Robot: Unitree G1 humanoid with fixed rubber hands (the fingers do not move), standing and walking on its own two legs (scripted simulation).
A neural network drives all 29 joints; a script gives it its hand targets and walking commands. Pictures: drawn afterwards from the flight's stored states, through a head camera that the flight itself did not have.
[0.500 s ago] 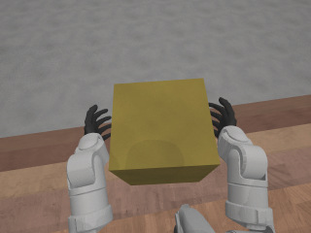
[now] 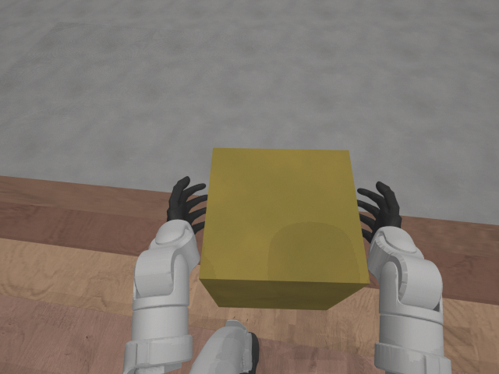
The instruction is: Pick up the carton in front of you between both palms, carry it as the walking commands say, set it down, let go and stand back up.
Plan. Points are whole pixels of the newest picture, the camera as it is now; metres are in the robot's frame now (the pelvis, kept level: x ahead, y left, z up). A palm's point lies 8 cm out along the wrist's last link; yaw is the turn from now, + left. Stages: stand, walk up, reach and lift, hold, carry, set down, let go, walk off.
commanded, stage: carry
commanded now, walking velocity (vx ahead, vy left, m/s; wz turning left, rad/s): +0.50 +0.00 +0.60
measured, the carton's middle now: (276, 238) +0.34 +0.01 -0.02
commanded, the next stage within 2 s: none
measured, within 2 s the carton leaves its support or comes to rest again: neither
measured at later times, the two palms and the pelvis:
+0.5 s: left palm (212, 155) +0.63 +0.19 -0.13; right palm (326, 131) +0.71 -0.11 -0.11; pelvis +0.38 -0.05 -0.20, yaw +15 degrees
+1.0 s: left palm (233, 103) +0.97 +0.18 -0.23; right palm (320, 101) +1.00 -0.13 -0.25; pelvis +0.68 +0.00 -0.32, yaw +1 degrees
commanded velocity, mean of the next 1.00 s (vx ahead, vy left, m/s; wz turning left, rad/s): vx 0.50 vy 0.00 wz -0.17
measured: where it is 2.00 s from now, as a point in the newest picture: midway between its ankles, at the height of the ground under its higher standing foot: (281, 193)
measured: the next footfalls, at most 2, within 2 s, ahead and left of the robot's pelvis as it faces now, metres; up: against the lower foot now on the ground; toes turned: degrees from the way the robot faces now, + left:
left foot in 0.08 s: +0.20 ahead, +0.04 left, -0.16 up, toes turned +2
right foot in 0.50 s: +0.54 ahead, -0.12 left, -0.33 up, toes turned +16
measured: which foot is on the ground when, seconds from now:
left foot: up 0.00-0.06, down 0.08-0.52, up 0.54-1.00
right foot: down 0.00-0.08, up 0.10-0.48, down 0.50-1.00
